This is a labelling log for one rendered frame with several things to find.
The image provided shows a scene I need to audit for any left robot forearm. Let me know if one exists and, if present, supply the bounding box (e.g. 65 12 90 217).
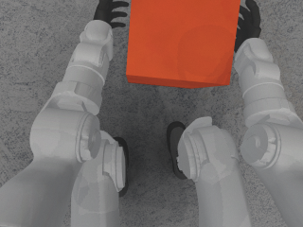
29 20 114 150

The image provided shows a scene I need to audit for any right robot forearm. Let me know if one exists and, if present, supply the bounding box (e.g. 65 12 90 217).
234 38 303 129

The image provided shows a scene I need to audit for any right robot shin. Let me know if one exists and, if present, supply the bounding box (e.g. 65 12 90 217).
176 116 240 176

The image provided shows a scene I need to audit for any robot right foot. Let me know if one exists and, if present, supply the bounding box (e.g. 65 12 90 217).
167 121 187 180

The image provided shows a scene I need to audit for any carton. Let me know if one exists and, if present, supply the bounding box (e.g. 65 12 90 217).
126 0 241 89

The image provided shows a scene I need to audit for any robot right hand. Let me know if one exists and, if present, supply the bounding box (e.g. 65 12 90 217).
234 0 261 53

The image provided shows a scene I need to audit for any left robot upper arm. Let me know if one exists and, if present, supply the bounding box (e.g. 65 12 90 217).
0 107 101 227

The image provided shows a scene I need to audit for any right robot upper arm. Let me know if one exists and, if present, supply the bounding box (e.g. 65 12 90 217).
240 121 303 227

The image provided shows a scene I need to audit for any robot left hand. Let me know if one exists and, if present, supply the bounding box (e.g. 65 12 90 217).
93 0 129 29

